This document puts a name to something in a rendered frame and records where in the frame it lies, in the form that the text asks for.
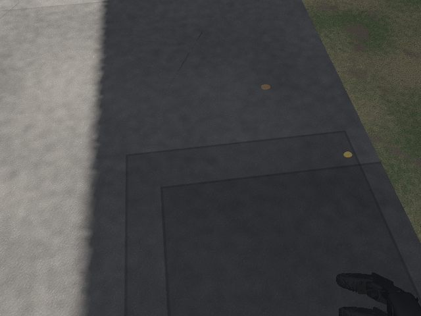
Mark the robot right hand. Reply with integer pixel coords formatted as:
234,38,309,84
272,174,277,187
336,273,421,316

